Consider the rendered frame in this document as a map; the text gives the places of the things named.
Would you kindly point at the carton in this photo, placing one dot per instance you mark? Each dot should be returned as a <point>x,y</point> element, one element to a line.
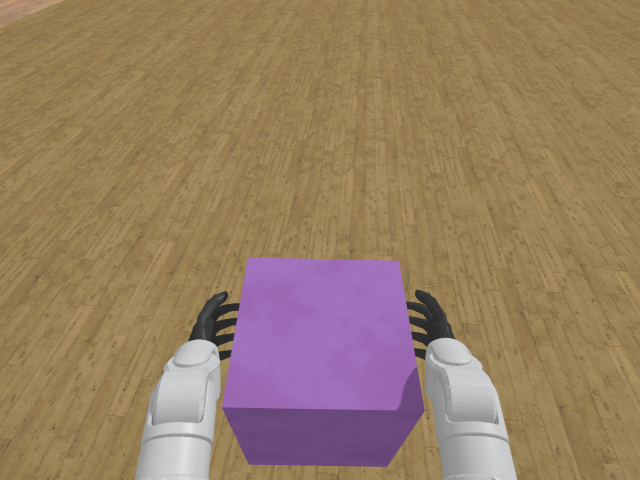
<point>322,369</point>

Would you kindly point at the right robot hand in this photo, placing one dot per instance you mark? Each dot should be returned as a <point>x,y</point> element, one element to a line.
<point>435,324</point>

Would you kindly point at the left robot forearm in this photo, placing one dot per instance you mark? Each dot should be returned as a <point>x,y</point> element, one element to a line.
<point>179,426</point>

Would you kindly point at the right robot forearm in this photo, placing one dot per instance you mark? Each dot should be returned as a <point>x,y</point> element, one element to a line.
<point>469,423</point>

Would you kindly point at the left robot hand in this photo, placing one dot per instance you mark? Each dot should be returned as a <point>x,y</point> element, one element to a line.
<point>207,327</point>

